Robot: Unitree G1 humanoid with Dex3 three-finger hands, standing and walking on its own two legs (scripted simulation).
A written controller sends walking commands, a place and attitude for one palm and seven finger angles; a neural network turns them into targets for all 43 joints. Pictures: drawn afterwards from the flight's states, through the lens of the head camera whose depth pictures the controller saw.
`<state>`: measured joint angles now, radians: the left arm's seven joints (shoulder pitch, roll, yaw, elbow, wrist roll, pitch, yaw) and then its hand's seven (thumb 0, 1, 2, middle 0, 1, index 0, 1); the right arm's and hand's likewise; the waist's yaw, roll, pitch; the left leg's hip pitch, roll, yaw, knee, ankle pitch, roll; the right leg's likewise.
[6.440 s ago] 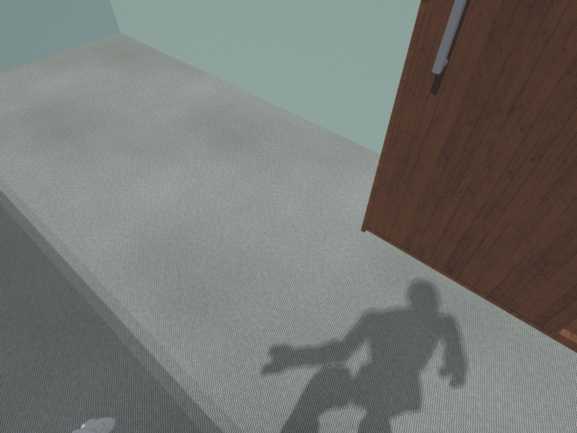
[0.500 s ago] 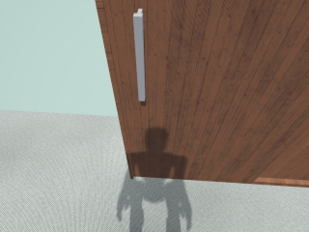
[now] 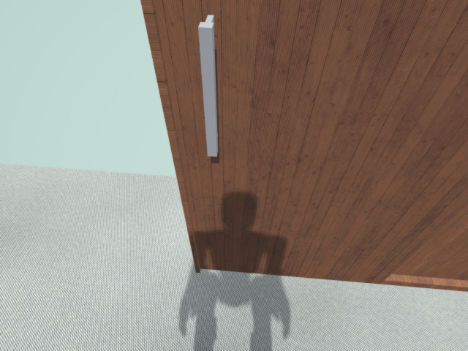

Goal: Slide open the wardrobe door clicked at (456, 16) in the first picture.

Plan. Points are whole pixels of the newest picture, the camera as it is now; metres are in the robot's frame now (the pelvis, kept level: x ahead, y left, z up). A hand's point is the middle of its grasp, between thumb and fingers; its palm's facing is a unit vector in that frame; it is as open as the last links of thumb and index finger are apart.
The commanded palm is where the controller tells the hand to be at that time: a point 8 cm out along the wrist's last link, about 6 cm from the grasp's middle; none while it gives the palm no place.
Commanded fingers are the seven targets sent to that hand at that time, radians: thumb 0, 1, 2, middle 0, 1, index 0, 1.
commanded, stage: come to a stop and stand still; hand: left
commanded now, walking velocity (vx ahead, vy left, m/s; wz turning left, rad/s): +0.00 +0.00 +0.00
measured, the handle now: (211, 95) +0.53 +0.08 +0.17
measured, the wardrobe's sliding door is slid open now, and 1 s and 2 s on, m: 0.00 0.00 0.00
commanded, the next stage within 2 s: look again from close up in 0.30 s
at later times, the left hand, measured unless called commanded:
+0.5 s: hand out of the picture +0.01 +0.17 -0.18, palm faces +0.01 -0.98 -0.21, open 7.4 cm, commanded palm none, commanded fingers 0.00 0.90 0.90 -0.20 -0.30 -0.20 -0.30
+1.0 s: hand out of the picture +0.01 +0.20 -0.18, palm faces +0.00 -0.98 -0.21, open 7.4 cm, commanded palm none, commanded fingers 0.00 0.90 0.90 -0.20 -0.30 -0.20 -0.30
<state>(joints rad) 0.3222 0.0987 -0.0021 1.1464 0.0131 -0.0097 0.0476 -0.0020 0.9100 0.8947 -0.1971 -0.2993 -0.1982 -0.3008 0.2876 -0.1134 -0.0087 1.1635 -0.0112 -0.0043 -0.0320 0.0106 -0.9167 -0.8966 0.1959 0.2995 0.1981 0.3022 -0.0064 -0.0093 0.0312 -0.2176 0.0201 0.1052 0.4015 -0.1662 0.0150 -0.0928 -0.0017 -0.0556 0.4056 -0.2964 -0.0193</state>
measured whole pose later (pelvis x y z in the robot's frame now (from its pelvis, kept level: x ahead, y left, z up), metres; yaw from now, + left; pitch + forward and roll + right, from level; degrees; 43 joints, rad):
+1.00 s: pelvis +0.01 +0.02 -0.01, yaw +0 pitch +0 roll +0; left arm 0.29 0.19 -0.01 1.06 0.02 0.00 0.03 0.00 0.91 0.89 -0.20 -0.30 -0.20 -0.30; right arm 0.25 -0.17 0.01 1.07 -0.02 -0.02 -0.02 0.01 -0.91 -0.90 0.20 0.30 0.20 0.30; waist 0.00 -0.02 0.03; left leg -0.26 -0.01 0.09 0.50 -0.23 0.04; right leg -0.13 -0.03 -0.05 0.48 -0.35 0.01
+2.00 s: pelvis +0.03 -0.03 -0.02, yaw -1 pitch -1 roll +2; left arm 0.29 0.13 0.02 1.04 0.03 0.01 0.05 0.00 0.91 0.89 -0.20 -0.30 -0.20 -0.30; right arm 0.13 -0.13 -0.02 1.01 -0.01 0.00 -0.04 0.00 -0.93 -0.90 0.20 0.30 0.20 0.30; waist 0.03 -0.02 0.07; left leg -0.33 0.00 0.12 0.55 -0.21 0.04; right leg -0.25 -0.04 -0.04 0.64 -0.39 0.01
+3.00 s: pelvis +0.00 +0.00 -0.01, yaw +2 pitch -3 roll -1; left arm 0.29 0.29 0.01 0.97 0.03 0.01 0.02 0.00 0.91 0.89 -0.20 -0.30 -0.20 -0.30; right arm 0.23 -0.27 -0.02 0.98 -0.02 0.00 0.01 0.01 -0.90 -0.90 0.20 0.30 0.20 0.30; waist 0.00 0.01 0.00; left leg -0.29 -0.02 0.06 0.47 -0.14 0.06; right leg -0.19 -0.05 -0.09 0.48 -0.24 0.02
